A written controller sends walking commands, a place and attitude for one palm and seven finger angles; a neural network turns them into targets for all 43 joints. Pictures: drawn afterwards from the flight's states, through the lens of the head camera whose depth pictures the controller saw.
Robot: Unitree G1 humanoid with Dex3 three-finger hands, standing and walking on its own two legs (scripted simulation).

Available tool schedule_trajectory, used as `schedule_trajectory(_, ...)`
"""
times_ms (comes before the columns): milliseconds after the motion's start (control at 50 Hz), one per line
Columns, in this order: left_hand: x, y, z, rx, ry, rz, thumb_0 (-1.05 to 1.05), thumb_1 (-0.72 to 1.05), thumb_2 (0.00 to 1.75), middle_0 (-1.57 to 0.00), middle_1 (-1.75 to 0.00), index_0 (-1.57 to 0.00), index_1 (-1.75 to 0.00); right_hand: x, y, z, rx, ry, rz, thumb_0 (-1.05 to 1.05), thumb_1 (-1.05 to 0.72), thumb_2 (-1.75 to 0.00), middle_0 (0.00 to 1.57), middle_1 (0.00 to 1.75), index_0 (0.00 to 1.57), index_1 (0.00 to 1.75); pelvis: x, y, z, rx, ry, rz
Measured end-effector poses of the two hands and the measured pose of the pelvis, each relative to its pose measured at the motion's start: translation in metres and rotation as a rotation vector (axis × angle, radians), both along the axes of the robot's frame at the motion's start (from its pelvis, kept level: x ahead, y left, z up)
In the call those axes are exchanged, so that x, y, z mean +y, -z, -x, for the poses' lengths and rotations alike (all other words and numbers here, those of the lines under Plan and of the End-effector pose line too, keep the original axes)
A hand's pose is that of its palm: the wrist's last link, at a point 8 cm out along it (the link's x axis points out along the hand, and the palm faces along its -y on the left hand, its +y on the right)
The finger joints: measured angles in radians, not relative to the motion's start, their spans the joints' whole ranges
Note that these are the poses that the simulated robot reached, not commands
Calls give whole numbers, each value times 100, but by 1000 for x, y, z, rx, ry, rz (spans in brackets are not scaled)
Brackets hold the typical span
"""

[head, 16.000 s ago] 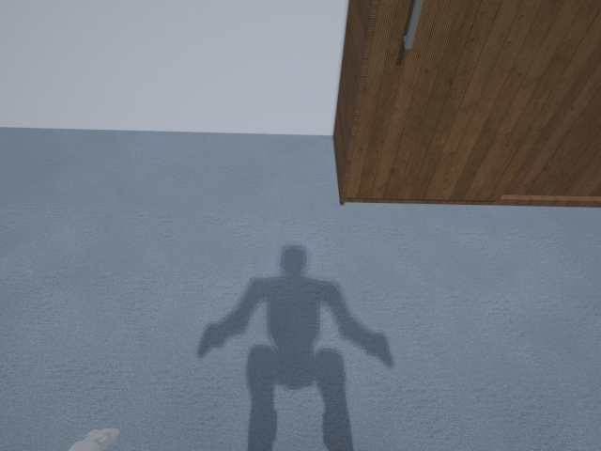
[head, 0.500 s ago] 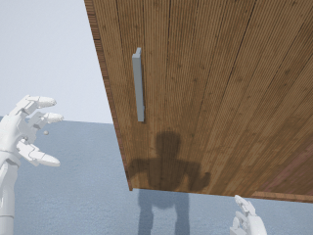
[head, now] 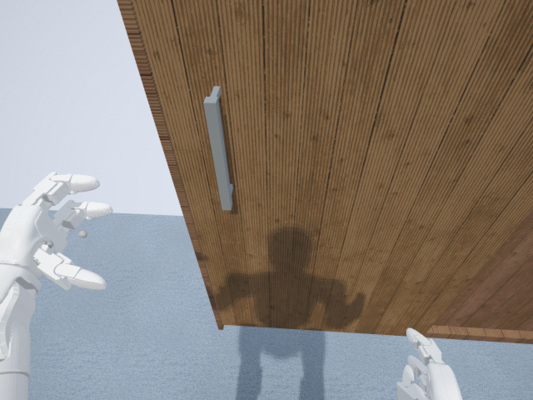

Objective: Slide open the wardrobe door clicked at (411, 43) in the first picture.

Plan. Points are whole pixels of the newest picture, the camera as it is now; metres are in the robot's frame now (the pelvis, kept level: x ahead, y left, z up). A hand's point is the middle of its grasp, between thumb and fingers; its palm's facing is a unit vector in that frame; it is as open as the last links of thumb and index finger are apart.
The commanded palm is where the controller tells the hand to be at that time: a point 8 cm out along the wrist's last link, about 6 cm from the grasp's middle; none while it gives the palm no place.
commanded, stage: move the hooked fingers beside the handle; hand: left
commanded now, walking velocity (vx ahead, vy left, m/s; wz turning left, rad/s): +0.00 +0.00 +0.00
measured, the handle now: (222, 154) +0.49 +0.13 +0.12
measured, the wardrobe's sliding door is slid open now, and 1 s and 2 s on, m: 0.00 0.00 0.00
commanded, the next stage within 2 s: none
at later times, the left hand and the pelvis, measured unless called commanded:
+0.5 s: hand (113, 214) +0.32 +0.25 +0.14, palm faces +0.07 -1.00 -0.03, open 14.0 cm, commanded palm +0.29 +0.30 +0.14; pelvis +0.00 -0.01 +0.00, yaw -1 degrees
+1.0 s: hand (142, 194) +0.36 +0.23 +0.14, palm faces +0.05 -1.00 -0.01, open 14.0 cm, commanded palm +0.34 +0.28 +0.14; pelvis +0.01 +0.01 +0.00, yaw -1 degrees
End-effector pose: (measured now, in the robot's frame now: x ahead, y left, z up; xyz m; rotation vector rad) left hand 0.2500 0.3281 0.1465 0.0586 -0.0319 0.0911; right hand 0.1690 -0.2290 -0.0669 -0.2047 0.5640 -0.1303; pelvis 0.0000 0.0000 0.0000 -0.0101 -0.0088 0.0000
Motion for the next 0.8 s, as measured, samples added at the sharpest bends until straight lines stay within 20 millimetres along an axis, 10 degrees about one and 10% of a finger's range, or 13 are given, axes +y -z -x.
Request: schedule_trajectory(800, -38, 10, -73, 14, 41, 41, -1, -50, 30, -30, -120, -30, -120, -14, 15, 30, 121, 85, 5, 1, -90, -90, 20, 30, 20, 30, 2, 1, -5, 36, 19, -5)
